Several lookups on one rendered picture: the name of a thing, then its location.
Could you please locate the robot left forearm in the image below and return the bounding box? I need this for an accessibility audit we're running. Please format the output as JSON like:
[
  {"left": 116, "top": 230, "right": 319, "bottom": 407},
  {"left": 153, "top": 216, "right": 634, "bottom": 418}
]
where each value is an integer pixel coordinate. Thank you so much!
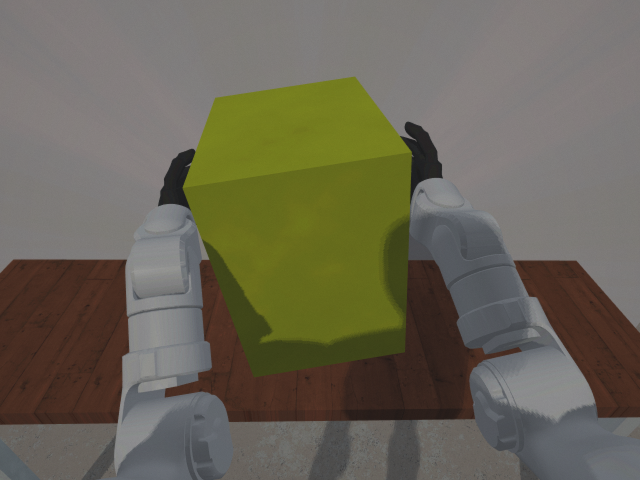
[{"left": 114, "top": 204, "right": 212, "bottom": 476}]

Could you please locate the robot left hand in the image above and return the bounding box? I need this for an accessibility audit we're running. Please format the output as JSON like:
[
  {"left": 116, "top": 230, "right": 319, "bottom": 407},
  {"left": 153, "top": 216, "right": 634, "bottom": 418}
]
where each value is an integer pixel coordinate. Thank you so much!
[{"left": 158, "top": 149, "right": 195, "bottom": 210}]

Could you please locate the robot right forearm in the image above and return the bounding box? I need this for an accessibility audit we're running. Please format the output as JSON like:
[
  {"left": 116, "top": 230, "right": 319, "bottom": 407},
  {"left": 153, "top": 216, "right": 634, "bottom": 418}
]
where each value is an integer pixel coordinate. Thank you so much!
[{"left": 409, "top": 178, "right": 598, "bottom": 421}]

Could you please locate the right robot upper arm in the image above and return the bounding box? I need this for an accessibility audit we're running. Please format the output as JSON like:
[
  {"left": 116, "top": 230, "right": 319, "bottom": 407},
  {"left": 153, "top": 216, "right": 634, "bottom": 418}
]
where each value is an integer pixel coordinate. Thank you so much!
[{"left": 469, "top": 346, "right": 640, "bottom": 480}]

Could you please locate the carton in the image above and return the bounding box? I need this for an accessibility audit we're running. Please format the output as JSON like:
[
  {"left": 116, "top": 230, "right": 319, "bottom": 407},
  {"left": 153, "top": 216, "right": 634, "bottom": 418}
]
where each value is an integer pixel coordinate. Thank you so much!
[{"left": 183, "top": 77, "right": 412, "bottom": 377}]

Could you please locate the table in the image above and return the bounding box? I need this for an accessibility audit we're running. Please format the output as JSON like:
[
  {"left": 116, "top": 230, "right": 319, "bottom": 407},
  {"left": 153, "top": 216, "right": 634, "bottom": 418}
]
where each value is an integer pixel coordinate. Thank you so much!
[{"left": 0, "top": 259, "right": 640, "bottom": 480}]

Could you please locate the left robot upper arm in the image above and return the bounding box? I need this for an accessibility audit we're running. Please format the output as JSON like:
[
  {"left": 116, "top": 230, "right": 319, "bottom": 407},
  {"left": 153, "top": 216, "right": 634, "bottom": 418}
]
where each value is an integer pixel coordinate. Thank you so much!
[{"left": 98, "top": 392, "right": 233, "bottom": 480}]

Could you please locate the robot right hand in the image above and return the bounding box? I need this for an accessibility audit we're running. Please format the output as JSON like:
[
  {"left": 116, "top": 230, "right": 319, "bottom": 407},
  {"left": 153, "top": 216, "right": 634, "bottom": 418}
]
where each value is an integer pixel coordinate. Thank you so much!
[{"left": 400, "top": 122, "right": 443, "bottom": 204}]

